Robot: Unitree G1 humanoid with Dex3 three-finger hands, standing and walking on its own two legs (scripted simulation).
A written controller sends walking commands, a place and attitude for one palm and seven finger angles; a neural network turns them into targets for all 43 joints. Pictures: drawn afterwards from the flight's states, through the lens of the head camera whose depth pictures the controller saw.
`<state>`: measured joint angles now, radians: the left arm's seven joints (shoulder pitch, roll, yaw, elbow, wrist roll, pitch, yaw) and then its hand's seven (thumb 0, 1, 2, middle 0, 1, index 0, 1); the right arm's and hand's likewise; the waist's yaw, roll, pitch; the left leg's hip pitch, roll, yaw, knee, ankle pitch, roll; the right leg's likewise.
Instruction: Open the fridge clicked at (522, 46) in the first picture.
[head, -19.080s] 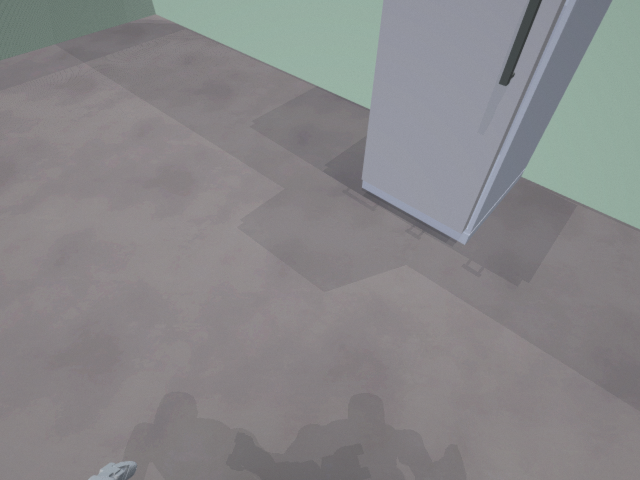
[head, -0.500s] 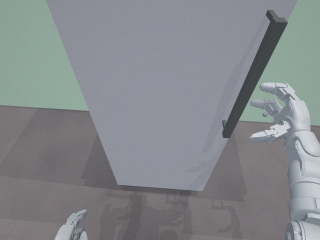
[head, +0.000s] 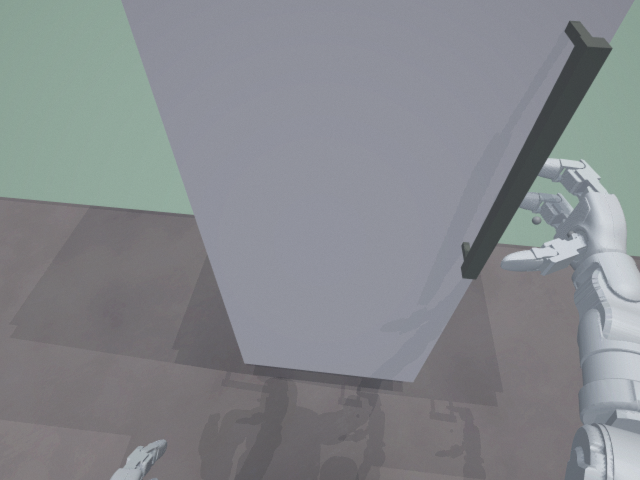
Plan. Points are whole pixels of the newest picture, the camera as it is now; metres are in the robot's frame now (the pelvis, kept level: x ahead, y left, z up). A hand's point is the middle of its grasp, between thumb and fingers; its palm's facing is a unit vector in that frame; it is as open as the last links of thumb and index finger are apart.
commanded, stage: feel for the door with the fingertips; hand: right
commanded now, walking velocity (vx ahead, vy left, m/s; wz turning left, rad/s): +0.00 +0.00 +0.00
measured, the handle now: (510, 179) +0.47 -0.19 +0.15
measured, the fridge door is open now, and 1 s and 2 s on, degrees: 0 0 0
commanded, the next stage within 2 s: slide the fingers in behind the handle in 0.30 s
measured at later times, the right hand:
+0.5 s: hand (534, 212) +0.42 -0.22 +0.14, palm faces +0.02 +1.00 -0.01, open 14.0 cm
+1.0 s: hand (523, 224) +0.40 -0.20 +0.13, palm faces +0.02 +1.00 +0.00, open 14.0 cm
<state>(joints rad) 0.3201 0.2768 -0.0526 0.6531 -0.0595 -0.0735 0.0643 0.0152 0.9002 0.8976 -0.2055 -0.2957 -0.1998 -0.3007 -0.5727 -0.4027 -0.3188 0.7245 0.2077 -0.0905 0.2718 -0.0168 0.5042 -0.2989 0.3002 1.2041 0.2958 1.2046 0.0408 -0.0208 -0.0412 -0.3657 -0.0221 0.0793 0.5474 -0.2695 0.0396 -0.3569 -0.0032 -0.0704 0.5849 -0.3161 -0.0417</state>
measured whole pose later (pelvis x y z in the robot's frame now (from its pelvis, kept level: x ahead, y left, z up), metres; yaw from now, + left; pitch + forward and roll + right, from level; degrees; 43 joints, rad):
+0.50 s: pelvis +0.00 +0.00 +0.00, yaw +0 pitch +6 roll +1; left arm 0.34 0.28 -0.05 0.64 -0.06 -0.06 0.05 0.01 0.90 0.90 -0.20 -0.30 -0.20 -0.30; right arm -0.62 -0.43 -0.34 0.80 0.21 -0.13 0.30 -0.02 0.50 -0.30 0.30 1.21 0.30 1.21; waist 0.05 -0.03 -0.05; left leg -0.41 -0.03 0.08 0.57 -0.28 0.04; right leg -0.40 -0.01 -0.07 0.62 -0.33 -0.04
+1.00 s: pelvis +0.00 -0.01 +0.00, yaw +0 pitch +5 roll +1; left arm 0.29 0.26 -0.05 0.63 -0.06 -0.07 0.05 0.01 0.90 0.90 -0.20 -0.30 -0.20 -0.30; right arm -0.56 -0.34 -0.26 0.66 0.19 -0.07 0.22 -0.02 0.51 -0.30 0.30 1.20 0.29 1.20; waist 0.03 -0.02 -0.05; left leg -0.37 -0.01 0.08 0.56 -0.27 0.03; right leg -0.36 0.01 -0.07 0.60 -0.32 -0.05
